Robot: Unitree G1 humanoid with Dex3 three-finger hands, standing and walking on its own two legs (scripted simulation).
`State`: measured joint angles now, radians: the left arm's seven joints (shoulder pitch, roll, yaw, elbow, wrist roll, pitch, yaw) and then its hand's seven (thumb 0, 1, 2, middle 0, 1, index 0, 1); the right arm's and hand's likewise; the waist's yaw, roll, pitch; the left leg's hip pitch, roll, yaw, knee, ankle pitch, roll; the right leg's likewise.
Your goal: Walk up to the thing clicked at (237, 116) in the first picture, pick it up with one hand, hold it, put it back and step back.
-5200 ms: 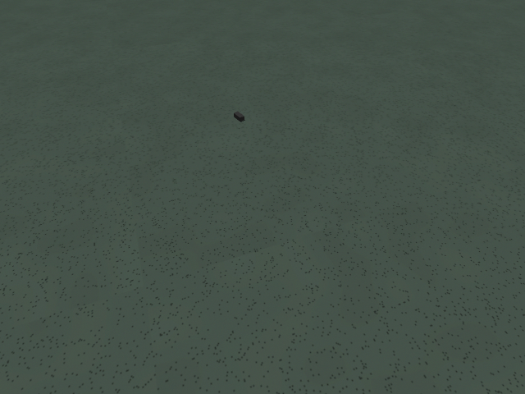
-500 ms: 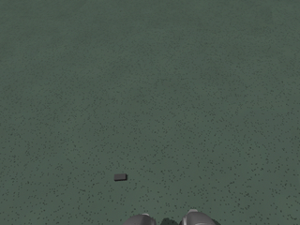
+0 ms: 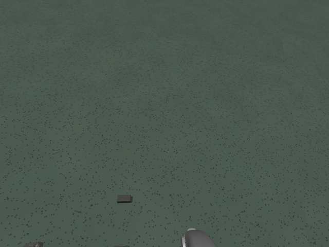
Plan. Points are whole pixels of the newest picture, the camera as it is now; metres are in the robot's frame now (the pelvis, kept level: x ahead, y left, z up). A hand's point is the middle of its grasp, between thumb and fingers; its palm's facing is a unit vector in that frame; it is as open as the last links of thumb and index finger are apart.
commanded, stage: walk up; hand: left
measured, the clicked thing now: (124, 198) +0.44 +0.19 -0.73
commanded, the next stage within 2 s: none
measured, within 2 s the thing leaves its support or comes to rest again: neither
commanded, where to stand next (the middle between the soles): +0.06 -0.07 m, yaw +0 degrees
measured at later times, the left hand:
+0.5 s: hand out of the picture +0.13 +0.20 -0.14, palm faces -0.01 -0.93 -0.36, open 7.4 cm
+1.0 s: hand out of the picture +0.11 +0.17 -0.12, palm faces -0.04 -0.94 -0.33, open 7.4 cm
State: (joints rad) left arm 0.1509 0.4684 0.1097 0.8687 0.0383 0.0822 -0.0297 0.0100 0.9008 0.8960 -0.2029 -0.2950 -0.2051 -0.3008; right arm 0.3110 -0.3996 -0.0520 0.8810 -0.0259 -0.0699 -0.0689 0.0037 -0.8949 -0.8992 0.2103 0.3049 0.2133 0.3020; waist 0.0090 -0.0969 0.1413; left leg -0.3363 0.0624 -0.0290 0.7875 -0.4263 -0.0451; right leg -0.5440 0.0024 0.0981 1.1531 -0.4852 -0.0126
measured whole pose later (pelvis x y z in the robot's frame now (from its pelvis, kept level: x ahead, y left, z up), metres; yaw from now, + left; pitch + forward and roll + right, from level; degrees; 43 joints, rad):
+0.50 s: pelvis +0.01 -0.06 +0.00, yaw -2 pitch -3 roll +2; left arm 0.12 0.38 0.05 0.92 -0.01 0.03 -0.01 0.01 0.90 0.90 -0.21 -0.30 -0.21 -0.30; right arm 0.22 -0.37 -0.01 0.94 -0.02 -0.05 -0.03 0.00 -0.90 -0.90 0.20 0.30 0.21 0.30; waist 0.01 -0.04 0.12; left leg -0.37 -0.01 0.06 0.78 -0.36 0.01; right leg -0.39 -0.03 0.04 0.87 -0.46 -0.01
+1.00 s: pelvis +0.00 -0.07 +0.03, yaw -2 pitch -3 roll +0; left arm 0.06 0.34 0.00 1.11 0.00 -0.02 -0.01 0.01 0.90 0.90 -0.21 -0.30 -0.21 -0.30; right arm 0.07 -0.37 0.00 1.12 0.00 -0.01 0.02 0.00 -0.90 -0.90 0.20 0.30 0.20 0.30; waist 0.00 0.01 0.07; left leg -0.21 0.03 0.04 0.43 -0.17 -0.01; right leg -0.20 -0.01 0.01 0.46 -0.21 0.00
